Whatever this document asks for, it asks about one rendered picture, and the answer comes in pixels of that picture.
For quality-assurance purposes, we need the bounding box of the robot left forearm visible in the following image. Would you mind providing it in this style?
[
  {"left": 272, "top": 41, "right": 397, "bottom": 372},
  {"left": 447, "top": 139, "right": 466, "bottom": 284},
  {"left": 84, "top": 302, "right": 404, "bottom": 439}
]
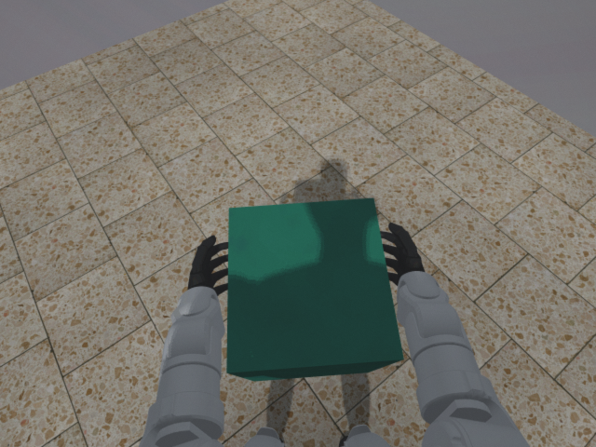
[{"left": 139, "top": 286, "right": 225, "bottom": 447}]

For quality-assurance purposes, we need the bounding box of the carton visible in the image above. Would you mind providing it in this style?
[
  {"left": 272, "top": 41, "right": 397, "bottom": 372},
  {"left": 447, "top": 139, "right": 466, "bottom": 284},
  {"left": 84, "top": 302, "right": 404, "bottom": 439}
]
[{"left": 226, "top": 198, "right": 404, "bottom": 381}]

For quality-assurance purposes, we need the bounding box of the robot right forearm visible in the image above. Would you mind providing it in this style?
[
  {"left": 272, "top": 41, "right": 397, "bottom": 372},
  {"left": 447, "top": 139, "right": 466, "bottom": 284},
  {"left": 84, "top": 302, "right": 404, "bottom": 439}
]
[{"left": 397, "top": 271, "right": 530, "bottom": 446}]

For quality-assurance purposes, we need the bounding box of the left robot hand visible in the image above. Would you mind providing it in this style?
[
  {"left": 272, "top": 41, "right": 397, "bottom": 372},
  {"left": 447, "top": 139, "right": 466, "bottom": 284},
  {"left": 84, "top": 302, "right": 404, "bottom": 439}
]
[{"left": 188, "top": 236, "right": 228, "bottom": 296}]

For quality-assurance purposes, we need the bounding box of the right robot upper arm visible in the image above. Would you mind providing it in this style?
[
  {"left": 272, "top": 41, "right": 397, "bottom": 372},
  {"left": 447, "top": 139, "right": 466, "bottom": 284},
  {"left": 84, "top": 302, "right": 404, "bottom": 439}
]
[{"left": 422, "top": 416, "right": 530, "bottom": 447}]

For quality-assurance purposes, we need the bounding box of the left robot shin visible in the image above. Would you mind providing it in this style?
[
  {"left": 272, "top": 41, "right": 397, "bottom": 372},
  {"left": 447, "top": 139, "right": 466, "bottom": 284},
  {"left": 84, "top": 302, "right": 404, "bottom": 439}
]
[{"left": 256, "top": 427, "right": 281, "bottom": 442}]

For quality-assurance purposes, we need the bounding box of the right robot shin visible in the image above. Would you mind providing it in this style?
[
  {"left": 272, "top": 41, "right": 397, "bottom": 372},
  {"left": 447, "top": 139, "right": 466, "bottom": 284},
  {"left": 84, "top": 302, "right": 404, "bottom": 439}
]
[{"left": 346, "top": 425, "right": 371, "bottom": 441}]

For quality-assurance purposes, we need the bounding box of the robot shin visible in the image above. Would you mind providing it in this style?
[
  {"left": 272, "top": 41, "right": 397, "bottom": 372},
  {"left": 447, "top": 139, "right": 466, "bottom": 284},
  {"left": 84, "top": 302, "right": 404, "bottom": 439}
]
[
  {"left": 256, "top": 427, "right": 281, "bottom": 442},
  {"left": 346, "top": 425, "right": 371, "bottom": 441}
]

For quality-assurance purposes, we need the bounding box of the right robot hand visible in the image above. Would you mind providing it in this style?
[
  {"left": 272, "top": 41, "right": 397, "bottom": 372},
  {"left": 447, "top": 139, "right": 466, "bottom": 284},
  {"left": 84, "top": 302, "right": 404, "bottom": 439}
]
[{"left": 380, "top": 223, "right": 425, "bottom": 286}]

